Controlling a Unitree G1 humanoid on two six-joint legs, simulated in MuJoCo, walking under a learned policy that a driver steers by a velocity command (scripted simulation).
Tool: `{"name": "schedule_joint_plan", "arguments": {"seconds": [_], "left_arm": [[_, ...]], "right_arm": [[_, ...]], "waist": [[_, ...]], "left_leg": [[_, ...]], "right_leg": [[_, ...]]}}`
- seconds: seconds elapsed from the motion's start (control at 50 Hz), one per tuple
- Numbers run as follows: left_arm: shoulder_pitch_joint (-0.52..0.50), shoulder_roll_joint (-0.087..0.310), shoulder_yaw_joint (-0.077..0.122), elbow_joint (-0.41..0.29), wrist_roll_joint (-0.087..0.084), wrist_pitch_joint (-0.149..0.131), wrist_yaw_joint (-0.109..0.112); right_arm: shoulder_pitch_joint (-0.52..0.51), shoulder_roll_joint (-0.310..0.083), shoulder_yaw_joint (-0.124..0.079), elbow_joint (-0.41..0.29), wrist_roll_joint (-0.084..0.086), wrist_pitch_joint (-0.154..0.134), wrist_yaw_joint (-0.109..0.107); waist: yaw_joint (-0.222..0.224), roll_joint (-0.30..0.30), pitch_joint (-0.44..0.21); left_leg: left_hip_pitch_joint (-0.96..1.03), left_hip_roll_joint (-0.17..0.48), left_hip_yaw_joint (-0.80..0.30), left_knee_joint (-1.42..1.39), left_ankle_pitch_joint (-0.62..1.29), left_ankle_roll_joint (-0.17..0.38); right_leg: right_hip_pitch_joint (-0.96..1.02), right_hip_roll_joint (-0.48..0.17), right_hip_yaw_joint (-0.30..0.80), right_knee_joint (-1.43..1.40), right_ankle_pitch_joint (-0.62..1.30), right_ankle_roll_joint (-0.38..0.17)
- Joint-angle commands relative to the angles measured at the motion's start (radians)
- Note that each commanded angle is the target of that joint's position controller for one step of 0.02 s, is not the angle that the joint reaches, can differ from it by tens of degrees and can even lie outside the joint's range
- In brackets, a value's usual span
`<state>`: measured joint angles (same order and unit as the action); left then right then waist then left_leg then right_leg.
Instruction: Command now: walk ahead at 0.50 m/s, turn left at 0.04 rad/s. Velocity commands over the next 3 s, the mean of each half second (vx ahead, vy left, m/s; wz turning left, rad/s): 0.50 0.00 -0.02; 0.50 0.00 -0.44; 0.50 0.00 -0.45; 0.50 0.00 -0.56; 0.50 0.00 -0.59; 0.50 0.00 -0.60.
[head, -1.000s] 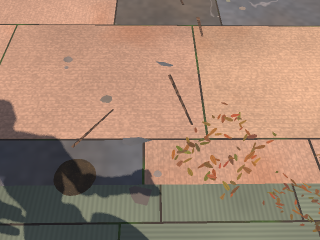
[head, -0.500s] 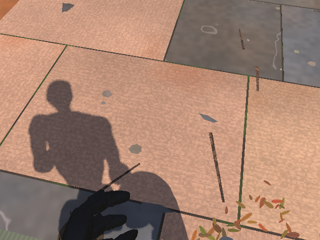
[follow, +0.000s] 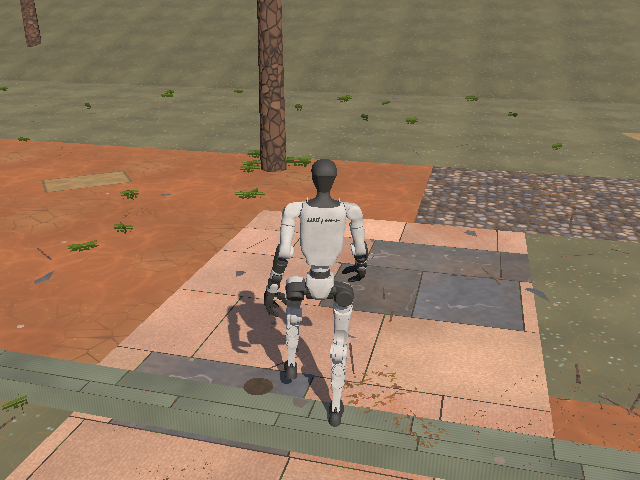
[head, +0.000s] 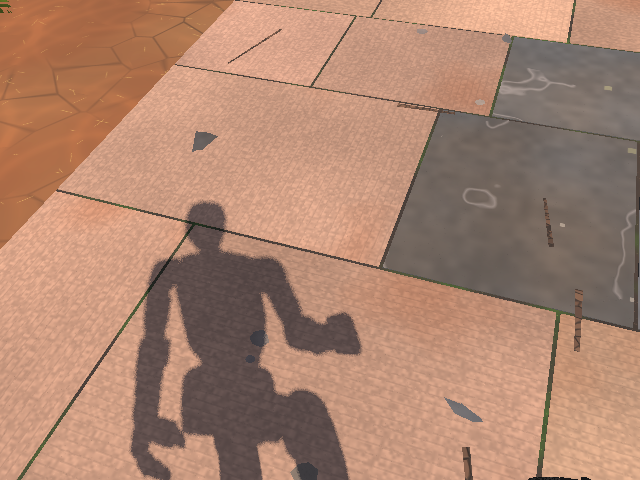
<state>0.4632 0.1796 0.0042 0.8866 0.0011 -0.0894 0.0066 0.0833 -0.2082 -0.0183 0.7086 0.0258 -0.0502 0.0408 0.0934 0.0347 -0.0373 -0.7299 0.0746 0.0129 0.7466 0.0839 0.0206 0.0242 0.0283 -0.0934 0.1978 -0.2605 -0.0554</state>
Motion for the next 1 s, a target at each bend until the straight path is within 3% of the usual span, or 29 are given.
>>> {"name": "schedule_joint_plan", "arguments": {"seconds": [0.02, 0.06, 0.1, 0.12, 0.14, 0.16, 0.18, 0.2, 0.22, 0.24, 0.26, 0.3, 0.36, 0.4, 0.46, 0.52, 0.58, 0.64, 0.68, 0.7, 0.72, 0.74, 0.76, 0.78, 0.8, 0.82, 0.88, 0.94, 1.0], "left_arm": [[0.077, 0.176, 0.046, -0.015, -0.006, 0.012, 0.001], [0.068, 0.189, 0.051, -0.006, -0.012, 0.023, -0.001], [0.044, 0.221, 0.061, -0.003, -0.012, 0.024, 0.001], [0.033, 0.238, 0.067, -0.002, -0.014, 0.028, 0.004], [0.002, 0.245, 0.069, -0.007, -0.014, 0.034, 0.006], [-0.014, 0.236, 0.065, -0.02, -0.01, 0.031, 0.007], [0.013, 0.155, 0.039, -0.063, 0.007, 0.016, 0.004], [0.069, 0.077, 0.011, -0.056, -0.004, -0.008, -0.002], [-0.034, 0.198, 0.047, -0.079, -0.033, -0.03, -0.01], [-0.134, 0.217, 0.051, -0.115, -0.051, -0.039, -0.014], [-0.177, 0.2, 0.049, -0.125, -0.037, -0.041, -0.012], [-0.146, 0.176, 0.054, -0.118, -0.022, -0.019, -0.014], [-0.155, 0.138, 0.05, -0.125, -0.016, 0.011, -0.011], [-0.226, 0.135, 0.048, -0.145, -0.011, 0.018, -0.012], [-0.339, 0.12, 0.038, -0.166, -0.014, 0.012, -0.026], [-0.438, 0.117, 0.033, -0.197, -0.024, 0.008, -0.038], [-0.505, 0.134, 0.039, -0.238, -0.027, 0.01, -0.055], [-0.467, 0.164, 0.055, -0.255, -0.016, 0.015, -0.068], [-0.231, 0.237, 0.1, -0.205, -0.014, 0.022, -0.061], [-0.065, 0.329, 0.132, -0.178, -0.009, 0.028, -0.045], [-0.069, 0.412, 0.142, -0.185, -0.022, 0.02, -0.046], [-0.029, 0.322, 0.123, -0.194, -0.023, 0.02, -0.045], [-0.071, 0.279, 0.113, -0.196, -0.016, 0.018, -0.038], [-0.133, 0.259, 0.107, -0.212, -0.016, 0.016, -0.034], [-0.196, 0.236, 0.099, -0.226, -0.012, 0.018, -0.032], [-0.229, 0.216, 0.092, -0.243, 0.001, 0.017, -0.03], [-0.237, 0.219, 0.095, -0.248, -0.007, 0.013, -0.02], [-0.199, 0.258, 0.108, -0.233, -0.016, 0.017, -0.001], [-0.153, 0.261, 0.11, -0.219, -0.024, 0.028, 0.008]], "right_arm": [[-0.223, -0.034, -0.013, -0.117, 0.006, -0.032, 0.018], [-0.243, -0.04, -0.013, -0.129, 0.007, -0.041, 0.031], [-0.199, -0.075, -0.028, -0.126, 0.0, -0.051, 0.037], [-0.133, -0.105, -0.041, -0.112, -0.004, -0.051, 0.032], [0.006, -0.146, -0.063, -0.071, -0.007, -0.05, 0.023], [0.176, -0.204, -0.086, -0.029, -0.012, -0.047, 0.006], [0.351, -0.305, -0.111, -0.001, -0.043, -0.042, -0.011], [0.35, -0.275, -0.097, 0.005, -0.033, -0.041, -0.015], [0.306, -0.199, -0.078, 0.003, -0.022, -0.036, -0.02], [0.24, -0.165, -0.066, -0.005, -0.02, -0.034, -0.025], [0.19, -0.145, -0.058, -0.001, -0.025, -0.038, -0.019], [0.149, -0.112, -0.047, 0.001, -0.037, -0.049, -0.013], [0.156, -0.142, -0.056, 0.024, -0.023, -0.064, -0.011], [0.173, -0.168, -0.063, 0.037, -0.034, -0.065, -0.02], [0.194, -0.185, -0.067, 0.048, -0.032, -0.061, -0.032], [0.261, -0.21, -0.074, 0.079, -0.024, -0.056, -0.036], [0.283, -0.213, -0.08, 0.104, -0.018, -0.037, -0.043], [0.259, -0.237, -0.09, 0.102, -0.017, -0.016, -0.055], [0.23, -0.247, -0.092, 0.086, -0.018, 0.004, -0.069], [0.25, -0.22, -0.078, 0.056, -0.036, 0.001, -0.079], [0.37, -0.073, -0.028, 0.017, -0.063, -0.029, -0.057], [0.281, -0.166, -0.043, 0.018, -0.027, -0.067, -0.04], [0.188, -0.197, -0.051, -0.012, 0.006, -0.088, -0.032], [0.139, -0.19, -0.045, -0.026, -0.004, -0.099, -0.038], [0.115, -0.195, -0.052, -0.03, -0.027, -0.099, -0.047], [0.129, -0.201, -0.06, -0.035, -0.036, -0.088, -0.049], [0.142, -0.164, -0.056, -0.045, -0.043, -0.054, -0.054], [0.037, -0.131, -0.042, -0.074, -0.049, -0.046, -0.056], [-0.074, -0.117, -0.035, -0.094, -0.037, -0.054, -0.046]], "waist": [[0.031, -0.111, 0.161], [0.022, -0.12, 0.174], [-0.021, -0.153, 0.129], [-0.063, -0.178, 0.078], [-0.143, -0.178, -0.006], [-0.216, -0.175, -0.117], [-0.239, 0.016, -0.299], [-0.192, 0.219, -0.43], [-0.214, 0.142, -0.317], [-0.192, 0.098, -0.181], [-0.152, 0.013, -0.096], [-0.087, 0.031, -0.039], [-0.055, 0.027, 0.027], [-0.065, 0.015, 0.065], [-0.108, 0.014, 0.082], [-0.155, 0.006, 0.092], [-0.166, 0.003, 0.109], [-0.125, 0.038, 0.063], [0.0, 0.034, -0.073], [0.051, -0.082, -0.187], [-0.056, -0.325, -0.299], [0.019, -0.222, -0.379], [0.027, -0.183, -0.238], [-0.003, -0.071, -0.152], [-0.044, -0.024, -0.08], [-0.084, -0.04, -0.063], [-0.118, -0.065, -0.026], [-0.09, -0.074, 0.007], [-0.041, -0.102, 0.013]], "left_leg": [[-0.103, -0.013, 0.028, -0.144, -0.042, 0.003], [-0.051, -0.03, 0.042, -0.208, -0.089, 0.026], [0.086, -0.073, 0.063, -0.253, -0.134, 0.058], [0.184, -0.101, 0.076, -0.265, -0.16, 0.077], [0.367, -0.129, 0.099, -0.308, -0.122, 0.106], [0.676, -0.065, 0.029, -0.261, -0.074, 0.146], [1.102, 0.201, -0.315, -0.205, -0.088, 0.259], [1.233, 0.365, -0.726, -0.363, -0.201, 0.37], [1.119, 0.306, -0.64, -0.41, -0.272, 0.314], [0.959, 0.266, -0.467, -0.427, -0.22, 0.271], [0.806, 0.221, -0.366, -0.469, -0.129, 0.248], [0.65, 0.161, -0.253, -0.534, -0.069, 0.233], [0.54, 0.149, -0.187, -0.601, -0.038, 0.248], [0.515, 0.135, -0.125, -0.621, -0.008, 0.243], [0.513, 0.093, -0.016, -0.632, -0.001, 0.193], [0.616, 0.131, 0.017, -0.634, -0.022, 0.174], [0.774, 0.182, 0.039, -0.583, 0.018, 0.147], [0.848, 0.194, 0.084, -0.443, 0.355, 0.106], [0.789, 0.137, 0.147, -0.114, 0.572, 0.053], [0.542, 0.09, 0.16, 0.203, 0.298, 0.013], [0.089, -0.133, 0.059, 0.552, -0.598, -0.056], [-0.03, -0.116, -0.123, 0.656, -0.638, -0.041], [-0.105, -0.067, -0.123, 0.656, -0.557, -0.022], [-0.083, -0.022, -0.114, 0.585, -0.473, -0.012], [-0.021, 0.006, -0.105, 0.5, -0.432, -0.017], [0.055, 0.026, -0.112, 0.459, -0.416, -0.022], [0.109, 0.03, -0.09, 0.321, -0.395, -0.057], [0.124, 0.002, -0.07, 0.108, -0.205, -0.086], [0.201, -0.05, -0.062, -0.102, -0.028, -0.09]], "right_leg": [[0.086, -0.283, 0.149, -0.074, 0.286, -0.138], [0.116, -0.294, 0.137, -0.04, 0.396, -0.133], [0.142, -0.291, 0.118, 0.048, 0.715, -0.113], [0.157, -0.288, 0.112, 0.128, 0.884, -0.1], [0.129, -0.256, 0.08, 0.279, 0.991, -0.078], [-0.056, -0.229, 0.069, 0.469, 0.901, -0.05], [-0.427, -0.112, 0.043, 0.842, 0.479, -0.003], [-0.655, 0.034, 0.156, 1.116, -0.279, 0.034], [-0.742, -0.032, 0.249, 1.193, -0.258, 0.018], [-0.762, -0.079, 0.212, 1.179, -0.176, 0.01], [-0.738, -0.115, 0.186, 1.115, -0.101, 0.012], [-0.656, -0.162, 0.177, 1.04, -0.027, 0.021], [-0.675, -0.187, 0.158, 0.954, 0.009, 0.055], [-0.717, -0.193, 0.149, 0.838, 0.111, 0.076], [-0.671, -0.166, 0.115, 0.599, 0.317, 0.064], [-0.672, -0.137, 0.103, 0.474, 0.376, 0.043], [-0.746, -0.126, 0.118, 0.412, 0.321, 0.011], [-0.651, -0.062, 0.049, 0.4, 0.169, -0.035], [-0.332, 0.026, -0.001, 0.354, 0.162, -0.084], [-0.011, -0.108, 0.222, 0.361, 0.226, -0.146], [0.345, -0.342, 0.79, 0.248, 0.063, -0.348], [0.41, -0.351, 0.92, 0.134, -0.058, -0.345], [0.314, -0.321, 0.775, 0.126, -0.01, -0.297], [0.163, -0.283, 0.662, 0.122, 0.085, -0.267], [0.002, -0.252, 0.577, 0.107, 0.206, -0.25], [-0.099, -0.23, 0.528, 0.086, 0.296, -0.249], [-0.239, -0.194, 0.445, 0.042, 0.386, -0.257], [-0.305, -0.141, 0.366, 0.035, 0.373, -0.221], [-0.321, -0.105, 0.35, 0.057, 0.273, -0.176]]}}
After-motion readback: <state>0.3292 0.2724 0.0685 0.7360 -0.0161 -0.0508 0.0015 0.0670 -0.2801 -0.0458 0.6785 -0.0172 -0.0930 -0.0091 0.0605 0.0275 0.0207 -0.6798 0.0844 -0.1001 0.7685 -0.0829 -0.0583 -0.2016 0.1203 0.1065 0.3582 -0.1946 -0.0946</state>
